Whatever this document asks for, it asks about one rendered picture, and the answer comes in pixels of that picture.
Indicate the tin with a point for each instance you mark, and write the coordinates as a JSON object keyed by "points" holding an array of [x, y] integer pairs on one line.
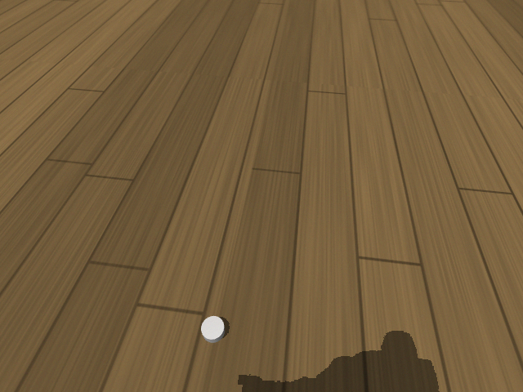
{"points": [[213, 329]]}

